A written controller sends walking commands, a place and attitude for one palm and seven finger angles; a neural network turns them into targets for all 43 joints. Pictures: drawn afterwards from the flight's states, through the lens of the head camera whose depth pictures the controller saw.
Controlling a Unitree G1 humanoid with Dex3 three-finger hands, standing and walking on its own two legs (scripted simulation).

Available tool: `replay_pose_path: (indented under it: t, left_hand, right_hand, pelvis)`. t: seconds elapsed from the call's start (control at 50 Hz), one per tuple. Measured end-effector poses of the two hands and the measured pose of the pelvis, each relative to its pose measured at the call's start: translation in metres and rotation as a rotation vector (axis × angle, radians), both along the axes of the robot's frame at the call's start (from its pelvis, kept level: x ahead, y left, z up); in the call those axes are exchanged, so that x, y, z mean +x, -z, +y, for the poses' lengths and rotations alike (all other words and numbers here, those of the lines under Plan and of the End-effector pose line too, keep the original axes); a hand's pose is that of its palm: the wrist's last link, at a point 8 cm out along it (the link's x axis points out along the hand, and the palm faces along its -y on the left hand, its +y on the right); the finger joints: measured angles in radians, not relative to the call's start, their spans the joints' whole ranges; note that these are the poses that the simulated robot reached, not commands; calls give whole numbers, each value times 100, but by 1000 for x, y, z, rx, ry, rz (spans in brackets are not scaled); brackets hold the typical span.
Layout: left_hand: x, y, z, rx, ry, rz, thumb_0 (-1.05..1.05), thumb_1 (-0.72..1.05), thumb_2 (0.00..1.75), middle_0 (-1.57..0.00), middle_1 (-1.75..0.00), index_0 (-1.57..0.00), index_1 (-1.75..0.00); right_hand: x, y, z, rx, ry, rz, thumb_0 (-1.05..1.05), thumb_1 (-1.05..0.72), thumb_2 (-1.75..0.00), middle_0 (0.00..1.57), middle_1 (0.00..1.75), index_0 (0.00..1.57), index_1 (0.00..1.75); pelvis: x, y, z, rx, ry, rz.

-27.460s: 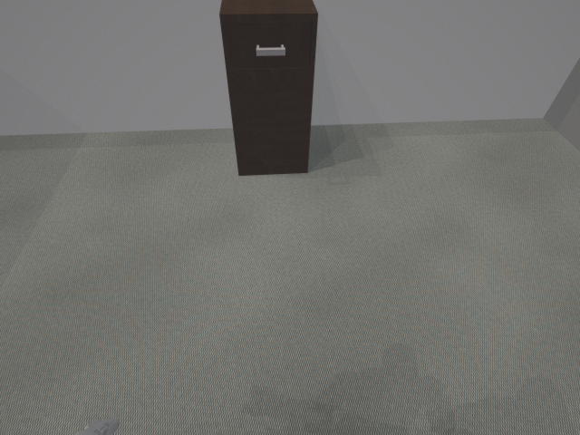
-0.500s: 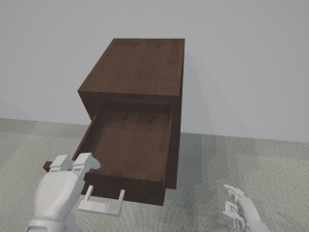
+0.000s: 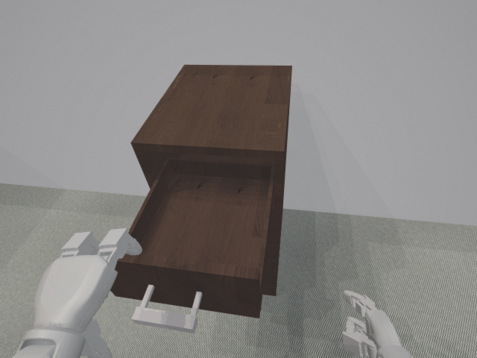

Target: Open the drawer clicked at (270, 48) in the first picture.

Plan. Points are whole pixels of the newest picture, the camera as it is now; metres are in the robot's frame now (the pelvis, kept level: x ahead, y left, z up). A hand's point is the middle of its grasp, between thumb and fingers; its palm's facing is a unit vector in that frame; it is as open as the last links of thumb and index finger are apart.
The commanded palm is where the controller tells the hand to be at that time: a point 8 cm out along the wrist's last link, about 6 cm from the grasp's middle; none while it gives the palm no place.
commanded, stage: draw the hand back to the body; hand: left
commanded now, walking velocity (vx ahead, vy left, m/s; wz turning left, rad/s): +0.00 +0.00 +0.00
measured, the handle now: (169, 307) +0.22 +0.18 -0.07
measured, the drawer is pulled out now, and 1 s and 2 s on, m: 0.30 0.30 0.30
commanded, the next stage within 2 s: step back with the hand held close in 1.12 s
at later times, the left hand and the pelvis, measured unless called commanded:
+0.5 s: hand (98, 254) +0.20 +0.21 +0.16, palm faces +0.35 -0.86 -0.37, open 12.3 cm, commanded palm +0.14 +0.25 +0.18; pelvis +0.02 -0.01 +0.01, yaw +3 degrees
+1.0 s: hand (81, 261) +0.18 +0.22 +0.17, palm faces +0.44 -0.81 -0.39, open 8.0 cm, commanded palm +0.13 +0.26 +0.20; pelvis +0.02 -0.03 +0.02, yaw +4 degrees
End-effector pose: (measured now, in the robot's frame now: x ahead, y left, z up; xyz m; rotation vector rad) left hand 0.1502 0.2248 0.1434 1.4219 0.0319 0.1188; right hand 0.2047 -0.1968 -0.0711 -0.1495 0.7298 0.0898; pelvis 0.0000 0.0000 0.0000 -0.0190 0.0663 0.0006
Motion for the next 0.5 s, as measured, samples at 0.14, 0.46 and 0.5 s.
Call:
replay_pose_path:
  t: [0.14, 0.46, 0.5]
  left_hand:
    - [-3, -10, 10, 14, -6, -3, 0, -49, 30, -32, -120, -32, -120]
    - [7, -34, 20, -997, -61, -330, 0, -19, 43, -29, -100, -29, -100]
    - [9, -36, 23, -981, -69, -326, 0, -13, 46, -29, -96, -29, -96]
  right_hand:
    - [3, -5, -4, -25, 4, -4, 1, -91, -90, 19, 30, 20, 30]
    - [-7, -13, -11, -66, 63, -97, 1, -91, -90, 20, 30, 20, 30]
    - [-5, -10, -14, -60, 70, -86, 1, -91, -90, 20, 30, 21, 30]
  pelvis:
    - [1, -3, 0, -4, -6, -8]
    - [19, -13, -10, 8, -60, -77]
    - [20, -14, -12, 10, -57, -73]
